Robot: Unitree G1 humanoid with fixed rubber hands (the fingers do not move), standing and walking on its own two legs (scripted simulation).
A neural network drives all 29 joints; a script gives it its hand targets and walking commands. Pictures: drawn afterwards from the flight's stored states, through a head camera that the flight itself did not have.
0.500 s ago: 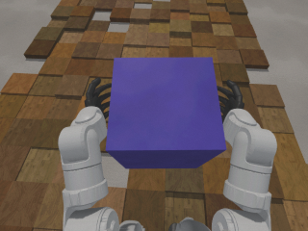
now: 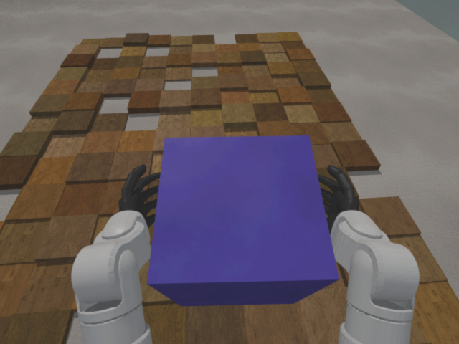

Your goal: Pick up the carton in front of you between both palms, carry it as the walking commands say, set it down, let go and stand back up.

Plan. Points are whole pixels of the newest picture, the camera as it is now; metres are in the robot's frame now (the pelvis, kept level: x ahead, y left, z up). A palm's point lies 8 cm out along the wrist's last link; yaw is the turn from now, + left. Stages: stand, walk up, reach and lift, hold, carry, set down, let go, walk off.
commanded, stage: carry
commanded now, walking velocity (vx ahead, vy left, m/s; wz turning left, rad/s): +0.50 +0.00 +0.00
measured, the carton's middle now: (237, 231) +0.29 -0.01 +0.07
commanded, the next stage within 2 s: none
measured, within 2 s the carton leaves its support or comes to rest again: neither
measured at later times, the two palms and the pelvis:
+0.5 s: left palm (171, 115) +0.62 +0.14 +0.07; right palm (290, 110) +0.64 -0.16 +0.06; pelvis +0.35 -0.04 +0.01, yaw +3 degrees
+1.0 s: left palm (163, 46) +1.01 +0.20 +0.07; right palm (253, 45) +1.00 -0.10 +0.08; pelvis +0.71 +0.05 -0.02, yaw +0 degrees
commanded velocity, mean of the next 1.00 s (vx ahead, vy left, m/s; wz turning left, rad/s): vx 0.50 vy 0.00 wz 0.00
